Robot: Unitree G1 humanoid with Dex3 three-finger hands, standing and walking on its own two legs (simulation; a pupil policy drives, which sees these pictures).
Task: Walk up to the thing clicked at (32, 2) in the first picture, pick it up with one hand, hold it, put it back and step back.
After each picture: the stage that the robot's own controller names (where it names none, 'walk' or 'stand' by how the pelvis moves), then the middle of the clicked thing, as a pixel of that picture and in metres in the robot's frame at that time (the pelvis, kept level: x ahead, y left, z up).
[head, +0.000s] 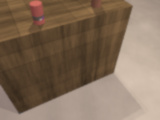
stand; (37, 13) +0.84 +0.22 +0.03
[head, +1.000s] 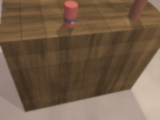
walk; (70, 14) +0.74 +0.03 +0.05
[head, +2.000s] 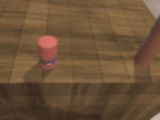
walk; (48, 53) +0.46 +0.12 +0.05
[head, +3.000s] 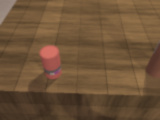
stand; (51, 62) +0.43 +0.12 +0.05
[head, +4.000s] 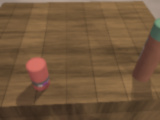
stand; (39, 74) +0.40 +0.15 +0.03
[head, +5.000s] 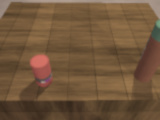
stand; (42, 71) +0.42 +0.15 +0.02
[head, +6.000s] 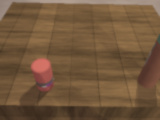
stand; (43, 75) +0.40 +0.14 +0.02
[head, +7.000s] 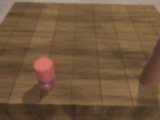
rise first; (45, 74) +0.41 +0.13 +0.02
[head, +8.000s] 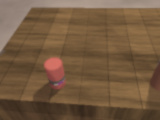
rise first; (55, 73) +0.41 +0.12 +0.03
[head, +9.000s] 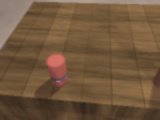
go down; (57, 70) +0.42 +0.12 +0.03
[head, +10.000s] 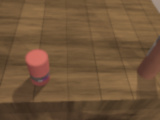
go down; (38, 68) +0.40 +0.11 +0.05
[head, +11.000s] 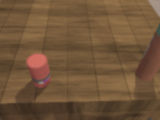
approach; (39, 71) +0.42 +0.12 +0.04
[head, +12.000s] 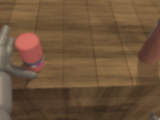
close; (31, 53) +0.43 +0.13 +0.08
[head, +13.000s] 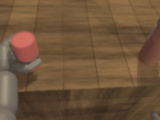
lift; (27, 52) +0.43 +0.14 +0.09
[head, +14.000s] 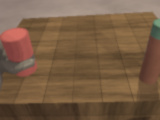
lift; (20, 52) +0.33 +0.15 +0.24
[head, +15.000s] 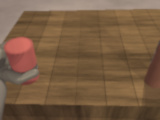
hold; (23, 62) +0.32 +0.15 +0.20
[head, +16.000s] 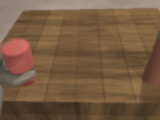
hold; (20, 63) +0.32 +0.16 +0.20
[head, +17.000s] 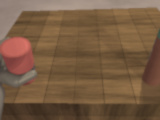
crouch; (20, 62) +0.31 +0.15 +0.22
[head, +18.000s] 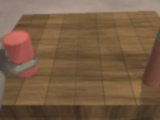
crouch; (21, 54) +0.35 +0.16 +0.21
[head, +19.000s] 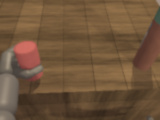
lower; (29, 61) +0.41 +0.14 +0.08
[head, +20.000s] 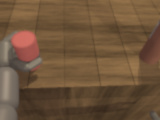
lower; (28, 52) +0.43 +0.14 +0.09
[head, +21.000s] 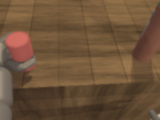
lower; (22, 52) +0.44 +0.15 +0.09
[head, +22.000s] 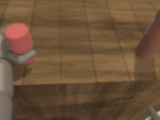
lower; (21, 44) +0.46 +0.14 +0.09
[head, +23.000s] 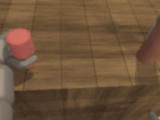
loosen; (23, 49) +0.44 +0.14 +0.09
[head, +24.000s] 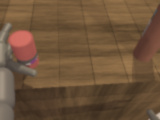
withdraw; (25, 51) +0.44 +0.13 +0.09
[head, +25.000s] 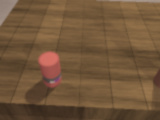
sink last; (50, 70) +0.40 +0.12 +0.07
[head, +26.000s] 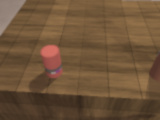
stand; (52, 62) +0.44 +0.13 +0.06
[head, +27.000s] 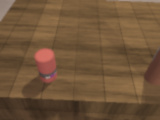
stand; (46, 66) +0.42 +0.13 +0.05
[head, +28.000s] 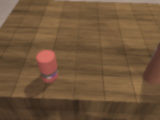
stand; (48, 66) +0.43 +0.13 +0.04
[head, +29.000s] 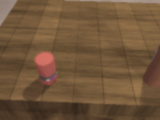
stand; (46, 69) +0.42 +0.13 +0.03
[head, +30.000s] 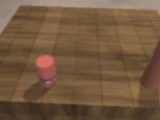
walk; (46, 71) +0.43 +0.13 +0.03
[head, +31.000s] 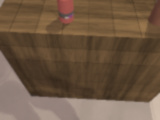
walk; (65, 8) +0.67 +0.06 +0.05
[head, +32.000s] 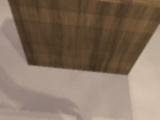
walk; out of the picture +1.04 +0.07 +0.04
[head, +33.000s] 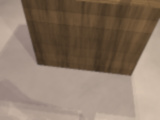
stand; out of the picture +1.15 +0.06 +0.04
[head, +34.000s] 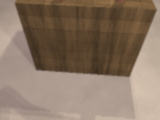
stand; out of the picture +1.15 +0.08 +0.03
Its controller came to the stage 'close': yes
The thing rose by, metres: 0.20
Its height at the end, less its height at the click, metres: +0.00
